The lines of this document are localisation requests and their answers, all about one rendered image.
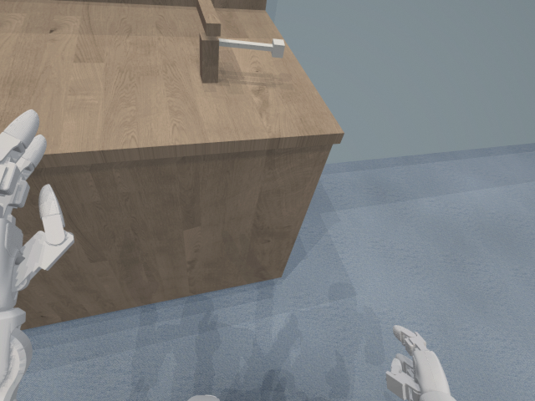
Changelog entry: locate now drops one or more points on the right robot hand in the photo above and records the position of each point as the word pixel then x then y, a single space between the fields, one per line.
pixel 422 375

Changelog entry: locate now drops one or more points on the left robot forearm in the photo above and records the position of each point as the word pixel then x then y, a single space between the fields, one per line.
pixel 15 352

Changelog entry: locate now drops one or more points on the counter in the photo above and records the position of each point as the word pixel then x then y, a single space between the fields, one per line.
pixel 180 166

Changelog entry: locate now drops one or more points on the tap lever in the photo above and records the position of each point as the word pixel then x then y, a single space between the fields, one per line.
pixel 276 48

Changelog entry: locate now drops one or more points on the left robot hand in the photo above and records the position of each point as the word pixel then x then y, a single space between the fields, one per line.
pixel 20 153

